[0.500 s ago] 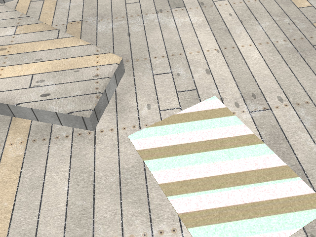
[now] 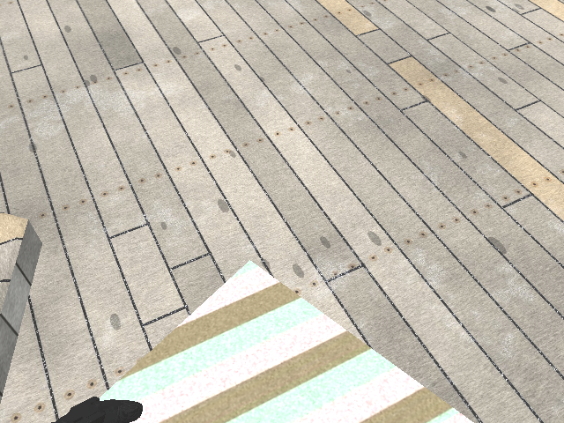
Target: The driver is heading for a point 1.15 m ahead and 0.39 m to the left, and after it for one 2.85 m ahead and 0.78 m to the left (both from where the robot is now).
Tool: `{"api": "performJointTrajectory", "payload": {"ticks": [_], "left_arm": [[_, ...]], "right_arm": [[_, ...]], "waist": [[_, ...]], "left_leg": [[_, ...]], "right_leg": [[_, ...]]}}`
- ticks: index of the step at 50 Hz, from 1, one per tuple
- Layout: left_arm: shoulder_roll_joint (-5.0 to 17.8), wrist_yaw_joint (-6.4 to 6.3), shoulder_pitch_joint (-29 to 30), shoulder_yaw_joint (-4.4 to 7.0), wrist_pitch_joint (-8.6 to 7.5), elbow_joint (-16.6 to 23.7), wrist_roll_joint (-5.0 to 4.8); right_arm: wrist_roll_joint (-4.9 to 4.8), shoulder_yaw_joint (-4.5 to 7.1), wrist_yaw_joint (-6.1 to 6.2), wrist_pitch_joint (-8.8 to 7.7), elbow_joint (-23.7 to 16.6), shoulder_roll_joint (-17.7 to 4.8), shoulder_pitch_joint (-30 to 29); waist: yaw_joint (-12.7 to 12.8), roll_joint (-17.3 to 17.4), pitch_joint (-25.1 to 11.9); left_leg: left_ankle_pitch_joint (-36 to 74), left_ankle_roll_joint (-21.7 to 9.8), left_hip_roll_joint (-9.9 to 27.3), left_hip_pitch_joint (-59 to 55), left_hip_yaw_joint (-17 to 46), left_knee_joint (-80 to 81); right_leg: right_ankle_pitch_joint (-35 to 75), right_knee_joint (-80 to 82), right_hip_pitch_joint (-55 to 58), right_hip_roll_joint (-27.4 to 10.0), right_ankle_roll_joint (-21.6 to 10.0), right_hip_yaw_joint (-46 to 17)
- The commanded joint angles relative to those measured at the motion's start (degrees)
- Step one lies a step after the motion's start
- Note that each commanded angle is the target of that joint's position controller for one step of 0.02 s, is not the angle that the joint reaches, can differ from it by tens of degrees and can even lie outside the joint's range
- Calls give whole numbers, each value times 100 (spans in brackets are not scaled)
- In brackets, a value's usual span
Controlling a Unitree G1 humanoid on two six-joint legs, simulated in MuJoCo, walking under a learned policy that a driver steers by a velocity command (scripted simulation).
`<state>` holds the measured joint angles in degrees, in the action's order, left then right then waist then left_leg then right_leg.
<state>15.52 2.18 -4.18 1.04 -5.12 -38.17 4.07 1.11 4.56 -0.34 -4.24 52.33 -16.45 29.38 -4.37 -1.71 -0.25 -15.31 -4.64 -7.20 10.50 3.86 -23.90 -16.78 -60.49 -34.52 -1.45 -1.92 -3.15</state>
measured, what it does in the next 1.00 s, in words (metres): walks ahead, turning left: right foot, then left foot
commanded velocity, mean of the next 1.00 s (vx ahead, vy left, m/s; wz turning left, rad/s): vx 1.00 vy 0.00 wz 0.73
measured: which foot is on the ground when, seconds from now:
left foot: down 0.00-0.16, up 0.18-0.58, down 0.60-1.00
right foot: up 0.00-0.16, down 0.18-0.60, up 0.62-1.00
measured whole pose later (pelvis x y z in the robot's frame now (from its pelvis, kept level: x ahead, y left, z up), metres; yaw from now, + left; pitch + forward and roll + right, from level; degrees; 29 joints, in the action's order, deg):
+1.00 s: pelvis +0.85 +0.25 -0.02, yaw +44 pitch +2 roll +0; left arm 15.2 1.7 -0.9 -0.9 -3.7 -35.2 1.8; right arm 0.6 3.0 -0.5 -5.8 48.0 -18.9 25.4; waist -5.8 -0.1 2.2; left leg -22.4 -8.3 -8.2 -12.9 10.1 -10.3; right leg 4.2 -29.8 -36.5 -2.9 -3.9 2.7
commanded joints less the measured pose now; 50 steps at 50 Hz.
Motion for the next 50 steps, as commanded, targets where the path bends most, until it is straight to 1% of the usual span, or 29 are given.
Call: {"api": "performJointTrajectory", "payload": {"ticks": [1, 3, 5, 7, 8, 9, 10, 11, 12, 13, 16, 18, 21, 24, 26, 28, 29, 30, 31, 32, 33, 34, 36, 38, 40, 43, 45, 47, 50], "left_arm": [[145, 113, 440, -149, -43, 682, -103], [200, 145, 568, -155, -55, 689, -213], [392, 56, 545, -84, -65, 653, -200], [638, -93, -118, 61, -98, 418, -134], [830, -196, -873, 165, -134, 256, -85], [1348, -345, -2010, 337, -129, 207, 14], [1675, -376, -2172, 412, -67, 170, 136], [1330, -364, -1733, 415, -20, 139, 8], [803, -322, -1381, 304, -34, 163, -70], [574, -272, -1288, 252, -65, 64, -94], [250, -225, -1610, 174, -185, -364, -217], [226, -187, -1641, 177, -258, -530, -298], [318, -206, -1331, 183, -326, -641, -279], [597, -249, -1567, 219, -317, -834, -273], [1087, -298, -1681, 308, -294, -807, -258], [1423, -366, -1521, 413, -86, -725, -215], [1478, -377, -1310, 433, 18, -594, -189], [1236, -309, -1468, 396, 45, -653, -101], [417, -232, -1755, 168, -15, -361, -9], [729, -223, -1621, 160, -140, 270, -179], [993, -226, -1086, 157, -252, 322, -168], [1012, -227, -990, 137, -273, 265, -172], [854, -239, -1067, 69, -88, 203, 16], [716, -216, -1043, 50, 162, 226, 62], [534, -170, -261, -20, 223, 575, 2], [138, -22, 259, -174, 135, 664, -143], [158, -26, 481, -166, 103, 645, -242], [384, -44, 768, -86, 98, 684, -253], [843, -98, -203, 151, 92, 396, -268]], "right_arm": [[-2, 98, 17, -173, -679, -625, -808], [-71, 169, -51, -188, -721, -858, -737], [-146, 194, -99, -177, -675, -937, -485], [-168, 219, -104, -141, -567, -1063, -248], [-191, 238, -125, -155, -568, -1111, -278], [-226, 129, -126, -209, -749, -710, -462], [-431, -52, -70, -171, -1007, -5, -74], [-286, -42, -20, -66, -1016, -314, -312], [-147, -12, -54, 10, -1006, -430, -777], [-73, -17, -121, 58, -1020, -367, -1058], [70, -64, -272, 273, -1193, -56, -1525], [87, -116, -355, 369, -1484, 18, -1891], [72, -189, -466, 370, -1853, -69, -2501], [71, -289, -589, 354, -2020, -115, -3115], [63, -281, -565, 343, -1950, -253, -2785], [59, -116, -451, 301, -1554, -694, -1475], [59, 41, -355, 276, -1136, -978, -182], [26, 200, -196, 318, -908, -1262, 100], [11, 297, -100, 414, -1060, -1809, -428], [49, 379, -70, 473, -1339, -2118, -415], [22, 365, -2, 469, -1361, -1844, -475], [9, 293, 41, 422, -1283, -1533, -723], [-36, 189, 73, 236, -1276, -1271, -1020], [-84, 90, 38, 84, -1225, -1031, -1078], [-91, 86, 10, -20, -1195, -1010, -1053], [-180, 40, -40, -143, -985, -799, -829], [-226, 36, -84, -245, -837, -866, -501], [-136, 36, -47, -272, -677, -968, -315], [106, 90, 85, -173, -584, -1322, -358]], "waist": [[518, 495, 613], [445, 538, 506], [404, 400, 380], [691, 97, -182], [1075, 36, -672], [1600, -362, -1439], [1248, -1420, -2027], [1042, -1217, -1459], [993, -579, -745], [909, -211, -327], [664, -375, 272], [498, -444, 252], [271, -329, 508], [369, 21, 811], [88, -237, 528], [-650, -424, -293], [-1181, -326, -935], [-1034, 334, -959], [-235, 1628, -775], [-264, 1521, -2021], [-319, 599, -1349], [9, 20, -448], [498, -382, 83], [730, -378, 314], [602, -225, 640], [301, 64, 571], [19, 286, 477], [-117, 259, 501], [461, 635, -224]], "left_leg": [[-72, -987, 1239, 1444, 1851, 1783], [604, -839, 1240, 1880, 1731, 1938], [1306, -669, 1328, 1257, 1753, 1509], [2855, -443, 1041, 695, 1454, -35], [2921, -317, 777, 1111, 1223, -1383], [1577, -196, 511, 1927, 831, -3213], [-1259, -135, 212, 3156, 296, -4821], [-663, -209, 646, 3724, 128, -5422], [-261, -212, 890, 3859, 50, -5386], [-71, -172, 1059, 3774, 49, -5180], [-42, -101, 1335, 3728, -23, -4933], [245, -70, 1386, 4025, -111, -4905], [1129, -100, 1343, 3712, -352, -4005], [1659, -351, 940, 2600, -1263, -2417], [1478, -555, 578, 1923, -1514, -2089], [1063, -767, 199, 433, -1480, -1970], [934, -943, 86, -1128, -1170, -1727], [380, -1069, 257, -2304, -569, -1534], [1454, -1486, 1312, -2890, 1364, -1703], [-153, -2361, 2048, -3948, 3741, -95], [-1009, -2103, 2152, -3303, 4145, 851], [-916, -1843, 2004, -2225, 3785, 1071], [96, -1715, 1574, -620, 2999, 1085], [463, -1681, 1218, 395, 2388, 1228], [876, -1576, 881, 1079, 1979, 1428], [1991, -1062, 565, 1126, 1125, 1566], [2838, -864, 850, 404, 1044, 1739], [3615, -687, 1069, -753, 839, 1674], [6686, -406, 1426, -1948, 441, 130]], "right_leg": [[652, 1600, 699, -174, 270, 94], [1452, 2091, 1927, 73, 298, 316], [1591, 2578, 2177, 133, 282, 279], [1004, 3066, 3078, 420, 157, 407], [756, 2995, 4142, 155, 45, 232], [-1112, 3271, 5313, -1229, -211, -1165], [-2934, 4316, 5908, -2691, -607, -3847], [-3285, 4583, 5247, -2539, -789, -4349], [-2526, 4525, 4620, -2237, -703, -3311], [-1357, 4564, 4077, -1981, -630, -2420], [849, 4700, 3379, -1467, -283, -761], [1572, 4884, 3425, -1535, -311, -268], [2402, 5202, 2991, -1223, -147, 876], [3749, 5383, 2784, -889, 18, 1738], [6520, 4556, 3262, -1108, 99, 1877], [7682, 2717, 3457, -1281, 27, 1794], [7198, 1053, 2884, -1286, -44, 1655], [3050, -1004, 1576, -635, 64, 1600], [-1422, -3399, -367, 187, 271, 1344], [-1171, -3815, -1592, 303, 288, 78], [-628, -3217, -1873, -22, 264, -174], [-265, -2532, -1657, -250, 265, -145], [-390, -1749, -782, -512, 408, -202], [-658, -952, -291, -670, 590, -130], [16, 114, -60, -657, 684, 111], [2410, 1924, 830, -487, 389, 475], [3182, 2474, 1005, -361, 133, 631], [2897, 2999, 677, -218, -142, 733], [1375, 2943, 1369, 418, -481, 948]]}}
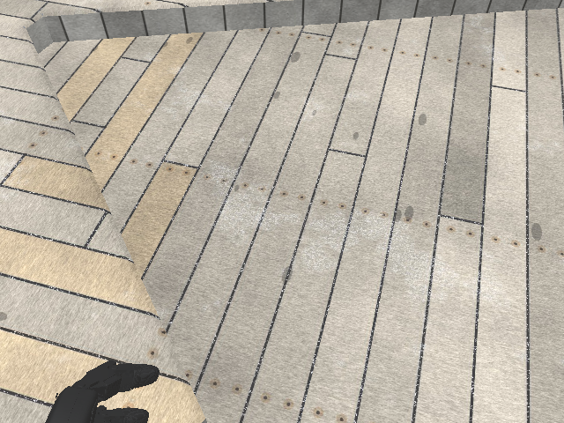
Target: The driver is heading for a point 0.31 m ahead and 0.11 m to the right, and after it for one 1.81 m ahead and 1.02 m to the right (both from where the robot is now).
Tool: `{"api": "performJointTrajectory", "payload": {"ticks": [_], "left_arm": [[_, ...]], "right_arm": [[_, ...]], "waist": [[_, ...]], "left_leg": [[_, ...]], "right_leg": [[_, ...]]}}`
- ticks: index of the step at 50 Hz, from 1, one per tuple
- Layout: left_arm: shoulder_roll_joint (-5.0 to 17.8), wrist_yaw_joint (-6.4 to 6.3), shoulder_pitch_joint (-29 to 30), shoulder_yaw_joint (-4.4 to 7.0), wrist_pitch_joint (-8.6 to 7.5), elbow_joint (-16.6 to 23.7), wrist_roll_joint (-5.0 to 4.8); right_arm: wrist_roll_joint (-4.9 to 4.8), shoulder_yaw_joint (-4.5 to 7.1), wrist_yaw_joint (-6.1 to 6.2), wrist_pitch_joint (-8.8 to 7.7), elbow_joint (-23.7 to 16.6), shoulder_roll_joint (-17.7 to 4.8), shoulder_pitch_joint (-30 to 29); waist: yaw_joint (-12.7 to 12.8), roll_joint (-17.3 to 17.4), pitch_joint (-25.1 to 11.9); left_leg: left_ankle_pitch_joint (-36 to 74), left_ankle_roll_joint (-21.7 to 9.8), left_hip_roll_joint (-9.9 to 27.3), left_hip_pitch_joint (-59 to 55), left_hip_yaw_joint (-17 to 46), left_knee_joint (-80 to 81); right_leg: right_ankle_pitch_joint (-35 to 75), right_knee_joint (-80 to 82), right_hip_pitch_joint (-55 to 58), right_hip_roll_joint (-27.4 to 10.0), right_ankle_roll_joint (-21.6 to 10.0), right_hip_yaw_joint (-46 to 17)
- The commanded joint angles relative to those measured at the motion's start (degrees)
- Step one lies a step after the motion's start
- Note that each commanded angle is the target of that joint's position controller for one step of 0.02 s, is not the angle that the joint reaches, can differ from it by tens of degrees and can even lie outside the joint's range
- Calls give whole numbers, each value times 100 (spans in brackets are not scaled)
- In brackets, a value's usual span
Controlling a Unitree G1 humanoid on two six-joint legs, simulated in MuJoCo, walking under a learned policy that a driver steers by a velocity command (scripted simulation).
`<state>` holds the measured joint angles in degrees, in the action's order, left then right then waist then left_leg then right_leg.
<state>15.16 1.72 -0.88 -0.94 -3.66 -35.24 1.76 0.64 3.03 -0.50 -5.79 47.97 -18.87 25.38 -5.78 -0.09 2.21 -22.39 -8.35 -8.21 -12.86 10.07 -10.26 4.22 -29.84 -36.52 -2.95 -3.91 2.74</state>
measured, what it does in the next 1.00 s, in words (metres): walks ahead, turning right: right foot, then left foot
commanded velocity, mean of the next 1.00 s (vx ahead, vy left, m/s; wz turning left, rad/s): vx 0.31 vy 0.00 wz -0.78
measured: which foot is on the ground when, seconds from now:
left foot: down 0.00-0.06, up 0.08-0.44, down 0.46-0.88, up 0.90-1.00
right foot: up 0.00-0.02, down 0.04-0.46, up 0.48-0.86, down 0.88-1.00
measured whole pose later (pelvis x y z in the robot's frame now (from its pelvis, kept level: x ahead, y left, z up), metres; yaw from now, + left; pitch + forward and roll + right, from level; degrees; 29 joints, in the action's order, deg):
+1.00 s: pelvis +0.41 -0.09 +0.01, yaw -52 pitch +0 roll +2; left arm 18.0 1.0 -11.2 3.4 4.6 -34.1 1.1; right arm 1.5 3.4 1.0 2.8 38.1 -18.4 13.2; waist -1.3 2.8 2.8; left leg -23.4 4.1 3.6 30.0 -2.3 -57.7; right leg -15.5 -33.5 -18.1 2.9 -3.0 -2.8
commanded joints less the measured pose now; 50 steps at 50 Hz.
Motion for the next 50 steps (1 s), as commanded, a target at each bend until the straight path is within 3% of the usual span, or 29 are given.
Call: {"api": "performJointTrajectory", "payload": {"ticks": [1, 2, 3, 4, 5, 6, 7, 9, 12, 15, 18, 21, 22, 23, 24, 25, 26, 27, 29, 32, 37, 40, 42, 43, 44, 45, 46, 48, 50], "left_arm": [[1011, -105, -1629, 444, -30, -229, -83], [1205, -170, -2891, 558, 10, -586, -80], [1824, -197, -3370, 752, 33, -679, 54], [1595, -68, -3079, 741, 94, -764, -41], [1320, -31, -2342, 701, 68, -610, -52], [1071, -11, -2177, 664, 51, -618, -118], [951, -22, -2156, 618, 35, -692, -120], [801, -36, -2227, 516, -52, -855, -169], [1147, -3, -2165, 597, -95, -894, -155], [1040, -51, -2286, 620, 54, -963, -235], [1062, -140, -2587, 703, 231, -979, -229], [1164, -224, -2203, 791, 295, -780, -168], [1043, -205, -2079, 768, 253, -677, -227], [508, -227, -2439, 641, 234, -483, -302], [582, -323, -3387, 639, 289, -390, -386], [850, -354, -3500, 655, 405, -602, -160], [972, -301, -2845, 694, 492, -591, -40], [954, -221, -2312, 723, 563, -474, -10], [802, -62, -2043, 696, 737, -312, -31], [589, 7, -1867, 627, 829, -142, -100], [596, 156, -1170, 539, 947, 297, -111], [722, 213, -822, 571, 921, 481, -160], [749, 228, -836, 600, 865, 518, -176], [833, 194, -1124, 646, 822, 384, -161], [1137, 90, -1493, 724, 749, 274, -103], [2135, 2, -1443, 933, 725, 544, -79], [2020, -81, -1806, 1002, 741, 462, -15], [1624, -157, -1003, 869, 764, 473, -31], [1167, -164, -444, 706, 722, 617, -84]], "right_arm": [[270, 254, 148, 79, -168, -1108, -174], [333, 223, 187, 130, -254, -1018, -538], [114, 49, 120, 80, -537, -329, -115], [134, -52, 23, -67, -623, -224, -21], [138, -103, 71, -123, -763, -341, -584], [182, -133, 64, -165, -843, -476, -1013], [222, -151, 71, -145, -959, -435, -1294], [311, -202, 76, 49, -1124, -316, -1267], [243, -312, 88, 226, -1368, -165, -1434], [132, -396, 48, 276, -1536, -16, -2072], [72, -407, 67, 277, -1639, -48, -2479], [95, -308, 211, 127, -1428, -365, -1827], [114, -254, 272, 32, -1258, -529, -1158], [167, -165, 331, 10, -1223, -916, -556], [84, -120, 280, 116, -1337, -867, -574], [11, -65, 283, 200, -1401, -618, -993], [1, -168, 329, 242, -1531, -132, -1362], [36, -261, 357, 311, -1512, 122, -1567], [60, -200, 392, 372, -1373, -73, -1579], [103, -91, 326, 347, -1230, -201, -1412], [159, 39, 244, 405, -1315, -411, -1635], [178, 154, 208, 490, -1300, -654, -1430], [134, 222, 163, 590, -1290, -778, -1342], [130, 233, 137, 648, -1247, -715, -1148], [120, 231, 80, 719, -1194, -550, -921], [86, 112, 119, 805, -1690, -183, -1128], [156, 149, 172, 866, -1790, -494, -1781], [11, 131, 177, 816, -1592, -406, -1444], [127, 192, 163, 762, -1152, -566, -912]], "waist": [[1162, 547, -929], [1861, 376, -1365], [1533, -1200, -1965], [1192, -1689, -2140], [1049, -921, -1160], [976, -31, -713], [822, 325, -292], [461, 322, -40], [279, -38, -40], [529, -317, -383], [842, -401, -563], [512, -525, -644], [212, -365, -918], [260, 652, -1697], [645, 1390, -2726], [745, 900, -2672], [645, 436, -2026], [652, 244, -1422], [698, 701, -831], [777, 763, -836], [769, 981, -751], [610, 1050, -620], [650, 839, -590], [708, 467, -616], [852, -733, -380], [752, -2126, -45], [1180, -1159, -162], [563, -943, 3], [377, -952, -510]], "left_leg": [[7986, 8, 1554, 433, -379, -2505], [7276, 95, 1391, 1408, -637, -4340], [3505, 498, 567, 3805, -1013, -7229], [-178, 543, -67, 5240, -669, -7791], [333, 499, 459, 5784, -302, -7744], [610, 545, 734, 5556, -313, -7277], [510, 621, 831, 5303, -409, -6906], [251, 851, 965, 4943, -506, -6229], [457, 1052, 853, 4422, -877, -4812], [2017, 991, 454, 3578, -1196, -3273], [2621, 963, 223, 3185, -1075, -2469], [2626, 826, 329, 2509, -580, -1498], [3395, 672, 850, 1634, -249, -1197], [5934, 299, 2625, 328, 946, -1821], [7442, -591, 4039, -388, 2367, -2060], [6198, -918, 3912, 68, 2559, -1914], [4793, -841, 3356, 789, 1885, -1603], [4073, -557, 2860, 1431, 1085, -1288], [4141, -355, 2460, 2223, 140, -999], [4019, -382, 2456, 2454, -418, -877], [1992, -161, 2575, 3145, -1182, -639], [1097, 69, 2714, 3176, -1461, -776], [661, 371, 2757, 3184, -1714, -1208], [360, 660, 2617, 3427, -1926, -1744], [-388, 1088, 2154, 4124, -2401, -3109], [-1762, 1547, 1126, 5730, -2224, -4374], [-1488, 1426, 1153, 5567, -1085, -5159], [-219, 1292, 1241, 5225, -774, -5073], [315, 1208, 1105, 4681, -1041, -5240]], "right_leg": [[-1196, -116, 2406, 736, -408, 410], [-1554, -235, 3804, 447, -619, 77], [-2776, -341, 5662, -921, -1508, -2540], [-3352, 1193, 6004, -1397, -1844, -5363], [-3048, 1421, 5307, -1401, -1825, -4890], [-1835, 1361, 4465, -1296, -1686, -4119], [-423, 1309, 3671, -1031, -1544, -3529], [1912, 1289, 2813, -687, -1379, -2740], [3746, 1275, 2019, -215, -1293, -2093], [3284, 979, 1745, 539, -540, -1582], [2379, 519, 2038, 642, -83, -2039], [1799, -567, 2434, 696, 148, -2571], [1064, -1565, 2187, 894, 276, -2382], [-2581, -3274, 1431, 1230, 374, -1586], [-4897, -4334, 869, 1470, 382, -1029], [-4210, -4991, 556, 891, 406, -830], [-3643, -4999, 383, 740, 457, -704], [-3319, -4732, 365, 596, 533, -649], [-3077, -4420, 583, 462, 662, -544], [-2898, -3929, 765, 396, 641, -416], [-2325, -2450, 1496, 85, 466, -146], [-2575, -1623, 1914, 203, 358, 188], [-2510, -757, 2377, 342, 242, 331], [-2431, -245, 2858, 448, 155, 177], [-2303, 945, 3205, -214, -69, -1116], [-1131, 1457, 3065, -1848, -819, -3901], [-446, 1334, 2772, -1747, -1263, -3612], [-918, 1251, 2339, -927, -926, -2535], [155, 1023, 2486, -574, -812, -1812]]}}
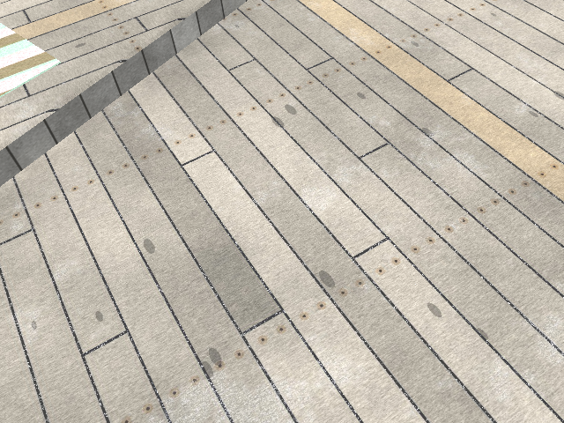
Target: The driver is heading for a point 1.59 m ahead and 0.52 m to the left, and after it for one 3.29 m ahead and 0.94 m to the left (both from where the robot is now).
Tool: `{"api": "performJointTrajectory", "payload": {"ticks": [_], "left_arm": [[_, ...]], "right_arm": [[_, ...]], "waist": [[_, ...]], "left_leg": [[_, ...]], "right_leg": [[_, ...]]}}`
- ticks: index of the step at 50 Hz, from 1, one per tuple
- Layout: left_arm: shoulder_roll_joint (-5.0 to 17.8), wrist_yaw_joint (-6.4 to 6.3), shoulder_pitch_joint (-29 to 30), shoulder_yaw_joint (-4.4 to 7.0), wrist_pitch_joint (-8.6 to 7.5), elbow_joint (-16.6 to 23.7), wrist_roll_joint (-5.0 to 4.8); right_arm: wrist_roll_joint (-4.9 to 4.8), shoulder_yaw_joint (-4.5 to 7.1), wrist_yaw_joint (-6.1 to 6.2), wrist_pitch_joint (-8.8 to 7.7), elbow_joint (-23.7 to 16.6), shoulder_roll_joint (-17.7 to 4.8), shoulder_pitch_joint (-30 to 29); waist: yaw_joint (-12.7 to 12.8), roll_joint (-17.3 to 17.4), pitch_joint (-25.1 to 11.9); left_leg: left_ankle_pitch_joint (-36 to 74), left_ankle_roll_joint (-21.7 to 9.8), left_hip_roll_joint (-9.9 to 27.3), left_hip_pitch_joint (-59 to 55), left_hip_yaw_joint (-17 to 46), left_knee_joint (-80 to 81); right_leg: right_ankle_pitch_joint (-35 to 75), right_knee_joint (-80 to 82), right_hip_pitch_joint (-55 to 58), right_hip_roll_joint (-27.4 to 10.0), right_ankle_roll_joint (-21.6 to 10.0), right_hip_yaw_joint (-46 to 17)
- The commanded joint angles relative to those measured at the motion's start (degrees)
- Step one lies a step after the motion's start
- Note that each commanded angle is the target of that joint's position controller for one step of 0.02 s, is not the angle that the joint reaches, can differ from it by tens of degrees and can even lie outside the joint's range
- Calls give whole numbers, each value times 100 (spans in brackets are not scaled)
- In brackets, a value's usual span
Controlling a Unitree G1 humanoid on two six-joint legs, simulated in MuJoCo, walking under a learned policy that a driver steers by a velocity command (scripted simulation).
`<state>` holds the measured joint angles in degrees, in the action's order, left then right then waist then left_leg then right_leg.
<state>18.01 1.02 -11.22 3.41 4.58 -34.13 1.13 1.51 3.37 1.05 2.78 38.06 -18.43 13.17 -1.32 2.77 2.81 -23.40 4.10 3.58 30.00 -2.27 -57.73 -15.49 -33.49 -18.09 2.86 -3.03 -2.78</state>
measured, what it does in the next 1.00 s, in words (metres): steps on the spot, turning left: left foot, then right foot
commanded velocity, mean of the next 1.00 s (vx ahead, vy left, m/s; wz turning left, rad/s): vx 0.01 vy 0.00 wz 0.53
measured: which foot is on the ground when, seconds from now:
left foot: up 0.00-0.26, down 0.28-0.68, up 0.70-1.00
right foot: down 0.00-0.28, up 0.30-0.66, down 0.68-1.00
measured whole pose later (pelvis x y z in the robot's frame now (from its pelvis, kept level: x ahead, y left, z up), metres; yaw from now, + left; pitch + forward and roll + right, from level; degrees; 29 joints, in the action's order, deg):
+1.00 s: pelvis +0.02 -0.02 +0.01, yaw +38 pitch +0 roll +1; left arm 15.6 -1.0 -13.9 1.4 0.0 -40.3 1.6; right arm 0.2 3.9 -2.2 5.1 39.8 -17.7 8.4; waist 2.5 1.0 4.0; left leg -27.4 1.5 -2.2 20.0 3.5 -46.6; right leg -13.6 -25.8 -12.5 -1.8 -1.7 5.4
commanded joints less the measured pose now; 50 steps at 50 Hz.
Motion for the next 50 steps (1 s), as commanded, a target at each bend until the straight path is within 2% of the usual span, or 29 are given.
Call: {"api": "performJointTrajectory", "payload": {"ticks": [1, 3, 6, 7, 9, 11, 13, 14, 15, 16, 17, 18, 20, 24, 27, 30, 32, 33, 34, 35, 36, 37, 38, 40, 43, 44, 46, 48, 50], "left_arm": [[692, -68, 514, 188, -147, 442, -29], [482, -45, 261, 97, -229, 265, -24], [172, -91, 201, -78, -308, 54, 50], [301, -111, 119, -57, -318, -26, 82], [678, -155, 4, 56, -285, -142, 64], [775, -203, 58, 98, -245, -192, -11], [764, -266, 181, 124, -249, -208, -67], [623, -288, 185, 112, -258, -107, -56], [401, -288, 360, 49, -239, 151, -41], [346, -323, 562, 4, -211, 178, 24], [363, -297, 520, 13, -203, 109, 11], [374, -264, 497, 29, -214, 28, -20], [405, -210, 499, 35, -246, 8, 11], [247, -173, 661, -60, -269, 30, -26], [304, -206, 720, -82, -299, 88, -35], [427, -258, 490, -64, -366, 60, -63], [461, -318, 101, -47, -433, -38, -72], [497, -376, -153, -28, -476, -108, -48], [902, -444, -204, 59, -508, -102, 2], [1459, -425, 168, 147, -464, 81, 33], [1202, -383, 229, 117, -422, 66, 91], [821, -363, 379, 7, -415, 108, 83], [613, -348, 556, -51, -408, 126, 81], [547, -381, 637, -68, -425, 161, 89], [562, -373, 153, -20, -449, 66, 94], [580, -354, -163, 2, -470, -47, 89], [693, -294, -491, 62, -507, -266, 61], [676, -205, -321, 49, -529, -336, 44], [500, -114, -187, -39, -522, -454, 40]], "right_arm": [[40, 156, -29, -67, -40, -589, 441], [-73, 68, -96, -13, 28, -363, 396], [-124, -102, -179, 57, 107, -21, 248], [-133, -75, -187, 77, 103, -116, 167], [-159, 9, -199, 70, 36, -362, 142], [-174, 8, -201, 5, 45, -317, 306], [-129, -15, -187, -104, 54, -263, 439], [-38, 68, -172, -172, 23, -645, 515], [-136, 284, -185, -196, 6, -1308, 543], [-120, 332, -219, -202, 122, -1307, 1061], [-138, 323, -202, -189, 139, -1113, 997], [-155, 293, -166, -136, 75, -923, 599], [-196, 275, -117, -55, -62, -725, 137], [-184, 397, -154, 15, -32, -846, 464], [-136, 477, -178, 40, -73, -981, 428], [-104, 521, -229, 39, -175, -1058, 121], [-115, 526, -246, 35, -259, -1056, -228], [-160, 500, -232, 25, -309, -979, -424], [-188, 415, -209, -9, -342, -648, -227], [-182, 354, -168, -28, -412, -320, 182], [49, 470, -146, -6, -279, -908, 35], [40, 527, -194, 18, -226, -1014, -36], [26, 518, -262, 65, -138, -933, 63], [-56, 463, -412, 146, -71, -801, 267], [-100, 361, -483, 174, -232, -673, -227], [-96, 312, -471, 171, -281, -582, -393], [-92, 220, -421, 171, -316, -384, -478], [-139, 111, -327, 166, -233, -189, -400], [-163, 11, -206, 168, -74, -67, -319]], "waist": [[-71, -1066, -740], [33, -841, -854], [197, -982, -719], [282, -1087, -590], [299, -1078, -412], [161, -874, -372], [-21, -588, -343], [51, 179, -363], [142, 1083, 6], [-209, 1216, -153], [-115, 688, -174], [49, 366, -116], [160, 413, -233], [-110, 327, -490], [-189, 434, -557], [-86, 597, -594], [162, 648, -581], [360, 546, -533], [248, -250, -612], [-9, -1627, -715], [82, -1113, -477], [-18, -820, -298], [-111, -742, -165], [-146, -1062, -225], [187, -1061, -223], [360, -1083, -295], [414, -1097, -486], [309, -1222, -589], [238, -1454, -577]], "left_leg": [[378, -59, -118, 217, 121, -535], [296, -125, -85, -85, 85, -119], [363, -320, -52, -968, 142, 1263], [268, -374, -164, -1155, 114, 1465], [-29, -477, -357, -1136, 62, 1603], [25, -581, -408, -1257, -35, 2008], [1053, -726, -361, -1693, 196, 3150], [1987, -953, 345, -1925, 1456, 3697], [4040, -1658, 1328, -2123, 3083, 3762], [4384, -2227, 1705, -2355, 3695, 4026], [3886, -2247, 1451, -2377, 3284, 3982], [3283, -2006, 1058, -2238, 2852, 3958], [2965, -1660, 524, -2321, 2433, 3908], [2682, -1672, 367, -2618, 2640, 3734], [2453, -1655, 331, -2445, 3056, 3653], [2483, -1464, 192, -2059, 3420, 3592], [2239, -1186, -11, -1590, 3525, 3485], [1687, -909, -264, -1153, 3415, 3312], [290, -565, -749, -558, 2857, 2660], [-1019, -288, -1681, 237, 1391, 1267], [-809, -230, -1087, 319, 1124, 265], [-477, -247, -898, 139, 1071, -196], [-165, -241, -813, 31, 962, -595], [157, -164, -705, 109, 686, -1139], [211, -20, -477, 426, 392, -688], [15, -14, -507, 324, 407, -424], [-395, -122, -653, -26, 518, 152], [-646, -287, -756, -733, 490, 1052], [-388, -377, -756, -1461, 265, 2254]], "right_leg": [[2778, 1295, 755, -1164, -932, -1087], [3117, 1290, 926, -1249, -918, -925], [2096, 1463, 752, -1320, -762, -703], [1910, 1455, 669, -1397, -782, -718], [2132, 1249, 759, -1619, -865, -844], [2557, 944, 881, -1721, -832, -828], [2211, 424, 749, -1484, -473, -543], [1387, -524, 338, -939, -133, -104], [-692, -1285, -872, 211, 300, 568], [-2115, -2298, -1390, 296, 313, 129], [-1834, -2800, -1459, 127, 318, -146], [-1376, -2811, -1438, -11, 339, -221], [-796, -2482, -1377, -73, 439, -175], [-669, -1668, -1325, 52, 596, -94], [-689, -1103, -1043, 148, 534, -154], [-654, -496, -424, 284, 426, -195], [-376, 392, 365, 324, 347, -205], [78, 1246, 982, 206, 307, -228], [-336, 1999, 1568, -786, 95, -1117], [-732, 2350, 1776, -2376, -526, -2907], [-315, 2267, 1139, -2526, -859, -2785], [169, 2114, 804, -2232, -851, -2165], [612, 1998, 597, -1865, -747, -1496], [1295, 1821, 751, -1509, -673, -673], [1620, 1736, 1326, -1614, -743, -279], [1988, 1645, 1460, -1634, -820, -338], [2763, 1391, 1636, -1752, -948, -396], [3016, 1229, 1378, -1677, -914, -276], [3112, 1190, 1126, -1494, -840, -318]]}}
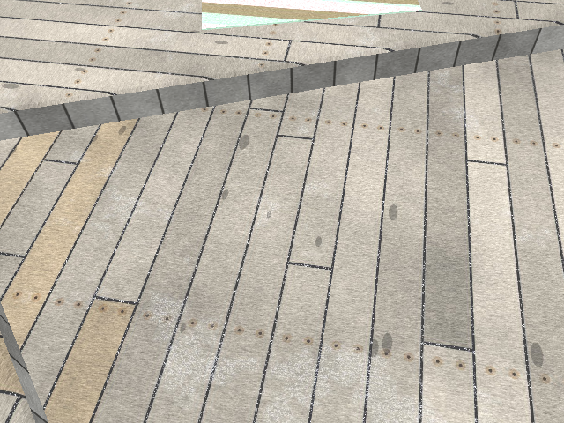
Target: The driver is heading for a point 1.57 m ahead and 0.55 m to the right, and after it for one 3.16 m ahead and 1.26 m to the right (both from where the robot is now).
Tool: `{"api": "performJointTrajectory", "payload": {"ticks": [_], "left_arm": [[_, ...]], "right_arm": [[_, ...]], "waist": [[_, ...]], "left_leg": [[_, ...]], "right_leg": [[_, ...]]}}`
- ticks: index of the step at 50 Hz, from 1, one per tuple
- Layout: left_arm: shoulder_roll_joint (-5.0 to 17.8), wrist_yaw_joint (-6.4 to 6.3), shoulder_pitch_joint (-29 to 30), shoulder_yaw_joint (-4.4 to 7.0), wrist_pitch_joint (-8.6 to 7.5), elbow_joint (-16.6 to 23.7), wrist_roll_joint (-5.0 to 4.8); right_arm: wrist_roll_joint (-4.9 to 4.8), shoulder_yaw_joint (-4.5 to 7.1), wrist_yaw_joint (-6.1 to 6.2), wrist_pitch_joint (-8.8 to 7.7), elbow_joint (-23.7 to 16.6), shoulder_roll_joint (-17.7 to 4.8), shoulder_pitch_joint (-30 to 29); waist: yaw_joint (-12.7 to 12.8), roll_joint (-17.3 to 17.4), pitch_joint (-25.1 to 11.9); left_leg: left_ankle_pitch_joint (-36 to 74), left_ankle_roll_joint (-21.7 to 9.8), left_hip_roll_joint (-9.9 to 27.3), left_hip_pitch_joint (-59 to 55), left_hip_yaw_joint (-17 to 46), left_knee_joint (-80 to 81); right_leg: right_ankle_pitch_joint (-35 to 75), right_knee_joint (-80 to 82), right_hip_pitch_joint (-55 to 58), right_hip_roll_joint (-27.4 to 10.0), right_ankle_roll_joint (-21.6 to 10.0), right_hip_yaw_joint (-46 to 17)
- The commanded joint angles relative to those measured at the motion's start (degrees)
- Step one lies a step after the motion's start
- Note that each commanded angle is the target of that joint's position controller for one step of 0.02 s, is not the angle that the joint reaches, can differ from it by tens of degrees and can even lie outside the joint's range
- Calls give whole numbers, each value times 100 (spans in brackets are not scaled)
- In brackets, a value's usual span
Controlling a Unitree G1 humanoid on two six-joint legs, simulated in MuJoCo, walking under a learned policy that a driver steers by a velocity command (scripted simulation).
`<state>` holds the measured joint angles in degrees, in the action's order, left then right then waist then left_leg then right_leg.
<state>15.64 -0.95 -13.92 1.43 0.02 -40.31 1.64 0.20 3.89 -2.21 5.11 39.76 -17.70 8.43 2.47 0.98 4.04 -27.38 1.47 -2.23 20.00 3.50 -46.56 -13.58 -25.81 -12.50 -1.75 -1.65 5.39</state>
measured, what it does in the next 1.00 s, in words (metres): walks ahead, turning right: left foot, then right foot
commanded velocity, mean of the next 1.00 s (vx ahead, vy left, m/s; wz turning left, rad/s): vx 0.67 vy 0.00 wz -0.47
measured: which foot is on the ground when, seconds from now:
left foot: up 0.00-0.04, down 0.06-0.62, up 0.64-1.00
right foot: down 0.00-0.06, up 0.08-0.58, down 0.60-1.00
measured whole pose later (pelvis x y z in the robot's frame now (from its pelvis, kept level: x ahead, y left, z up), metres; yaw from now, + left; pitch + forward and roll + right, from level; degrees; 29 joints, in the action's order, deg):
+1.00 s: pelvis +0.40 -0.34 -0.02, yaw -32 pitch +1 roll +0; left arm 14.8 0.6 -26.5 1.2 -6.4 -49.6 1.0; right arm 0.2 0.3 -3.4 -2.1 44.5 -15.7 7.4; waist 2.5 1.6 2.3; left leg 5.4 -5.3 2.3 47.4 -5.1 -44.8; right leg -16.7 -5.0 13.6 9.3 -8.0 1.9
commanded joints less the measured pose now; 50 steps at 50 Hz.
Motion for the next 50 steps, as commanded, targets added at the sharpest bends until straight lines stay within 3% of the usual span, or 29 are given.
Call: {"api": "performJointTrajectory", "payload": {"ticks": [1, 2, 3, 4, 5, 6, 7, 8, 9, 14, 19, 23, 26, 27, 28, 29, 30, 31, 32, 33, 34, 35, 37, 39, 43, 45, 46, 48, 50], "left_arm": [[699, 124, 103, 134, -39, 68, -54], [814, 161, 54, 173, -20, -6, -143], [808, 195, -181, 190, -52, -2, -203], [405, 244, -278, 103, -77, 171, -174], [466, 190, -187, 136, 26, 203, -206], [888, 183, -82, 261, 114, 131, -143], [971, 233, 88, 348, 175, 127, -70], [1010, 305, 37, 403, 224, 76, -65], [987, 400, 160, 432, 253, 111, -42], [581, 554, 398, 397, 192, 146, -39], [574, 704, 843, 391, 227, 398, -23], [576, 788, 1333, 316, 219, 619, -32], [544, 772, 1725, 232, 204, 783, -31], [554, 729, 1629, 218, 202, 780, -32], [617, 652, 1333, 241, 195, 705, -55], [749, 560, 608, 315, 159, 522, -110], [896, 476, -579, 433, 87, 193, -155], [1349, 365, -1825, 647, 73, -295, -101], [2284, 263, -1147, 824, 148, -226, -114], [2255, 299, -1052, 795, 103, 92, -117], [2034, 273, -1085, 739, 83, -83, -54], [1786, 216, -1161, 670, -25, -224, -19], [1324, 116, -376, 525, -156, -60, -7], [869, 155, -348, 352, -337, -120, -58], [835, 245, -1148, 316, -573, -434, -111], [666, 233, -1387, 241, -640, -582, -108], [692, 212, -1321, 218, -651, -608, -83], [562, 142, -1395, 116, -727, -730, -70], [598, 55, -1240, 74, -772, -757, -54]], "right_arm": [[6, -83, 187, -81, -101, -54, 334], [86, -78, 260, -136, 7, -146, 544], [193, -9, 333, -222, 56, -542, 709], [267, 21, 394, -275, 5, -955, 944], [43, 134, 429, -274, 0, -1218, 401], [100, 136, 386, -311, -55, -1017, 509], [131, 63, 364, -343, -16, -795, 550], [157, 21, 367, -350, -54, -708, 336], [131, 5, 404, -415, -24, -660, 323], [163, 55, 375, -807, 160, -537, 758], [195, 135, 364, -979, 340, -701, 952], [251, 181, 345, -1053, 474, -810, 1021], [284, 200, 322, -1033, 654, -881, 1212], [273, 200, 314, -1013, 679, -936, 1144], [245, 216, 304, -986, 706, -1055, 1145], [217, 254, 280, -926, 727, -1245, 1141], [120, 284, 231, -852, 650, -1417, 971], [162, 210, 178, -858, 540, -1226, 906], [124, -27, 47, -979, -45, -238, 778], [274, -36, 49, -1084, -374, -585, 244], [258, -19, 64, -1137, -468, -718, -241], [251, -89, 117, -1171, -281, -545, 132], [355, -175, 109, -1032, 50, -422, 790], [288, -176, 29, -807, 252, -397, 919], [75, -221, -37, -664, 83, -230, -123], [-4, -255, -68, -730, 27, -146, -567], [-76, -251, -71, -736, 101, -125, -503], [-46, -321, -131, -825, -18, -47, -797], [0, -338, -154, -859, 76, -134, -689]], "waist": [[-300, -1241, -613], [-440, -1120, -552], [-363, -756, -830], [-352, 486, -1105], [-337, 1489, -730], [-534, 1110, -661], [-578, 916, -422], [-466, 1061, -87], [-456, 1174, 173], [-515, 575, 102], [-466, 500, 326], [-480, 466, 553], [-537, 399, 715], [-409, 384, 626], [-217, 406, 315], [182, 409, -195], [820, 301, -860], [1295, -217, -1507], [512, -2469, -1353], [568, -1326, -1729], [567, -638, -1171], [188, -198, -494], [-351, -192, -577], [-448, -194, -429], [-11, -160, 296], [151, -152, 455], [119, -134, 303], [66, -283, 453], [-119, -328, 182]], "left_leg": [[725, -151, -180, -922, -471, 2090], [1858, -208, -117, -1571, -471, 3058], [2240, -316, 490, -2394, 92, 3075], [3585, -581, 2045, -3079, 1409, 3014], [4353, -1320, 2417, -1703, 1214, 2686], [2655, -1450, 2242, -1901, 1193, 3056], [272, -1295, 2056, -1792, 1141, 3508], [-911, -1073, 1879, -1695, 1116, 3887], [-1228, -1002, 1866, -1743, 1065, 4148], [-371, -901, 1957, -2481, 267, 4237], [-232, -888, 2252, -2395, -354, 4380], [78, -760, 2264, -2335, -1094, 4448], [1007, -710, 2207, -2553, -1675, 4287], [2274, -648, 2122, -2522, -1952, 3965], [4264, -618, 2063, -2520, -2173, 3317], [6172, -639, 2071, -2413, -2279, 2130], [7041, -615, 2055, -1784, -2308, 475], [5512, -410, 1808, -378, -2165, -1558], [40, -5, 494, 2169, -1709, -3616], [149, 13, 392, 2749, -212, -4216], [631, -73, 593, 3080, -81, -4140], [987, -149, 891, 2723, -95, -3625], [1308, -183, 1214, 1870, -127, -2907], [1602, -182, 1336, 1597, -164, -2630], [2406, -303, 1208, 2438, -529, -1592], [2860, -456, 820, 2569, -619, -912], [3035, -545, 517, 2511, -572, -697], [3435, -710, 354, 2208, -922, 84], [3790, -863, 39, 1404, -1331, 701]], "right_leg": [[3114, 263, 411, -861, -857, -1140], [3135, 52, 71, -751, -626, -1180], [2471, -66, -447, -637, -312, -1231], [112, -875, -1224, -247, -27, -934], [-1873, -1576, -1075, 264, 45, -428], [-1933, -2640, -1517, 245, -3, -542], [-1598, -3065, -1940, 127, -68, -664], [-1257, -3239, -2279, 80, -57, -666], [-959, -3374, -2618, 11, -25, -671], [-145, -3726, -3492, -180, 106, -607], [282, -3459, -3844, -427, 147, -654], [374, -2881, -3657, -581, -143, -344], [-29, -2394, -3385, -529, -526, 44], [-281, -2179, -2922, -356, -694, 269], [-627, -2126, -2220, -15, -854, 552], [-980, -2189, -1221, 436, -979, 757], [-822, -1904, 348, 793, -1104, 742], [-1129, -1510, 2270, 809, -1173, 15], [-3545, 454, 2921, -650, -1663, -3588], [-3637, 1256, 3003, -1146, -1754, -5234], [-2696, 1243, 2708, -1166, -1594, -4773], [-890, 876, 1806, -974, -1434, -3999], [-1073, 1072, 733, -593, -1204, -2973], [-619, 1376, 228, -412, -1038, -2514], [1478, 1964, 481, -297, -452, -1530], [2608, 2043, 801, -118, -196, -860], [3018, 2051, 1069, -50, -53, -540], [4562, 2224, 1106, -260, 109, -160], [6105, 2202, 1343, -308, 272, 109]]}}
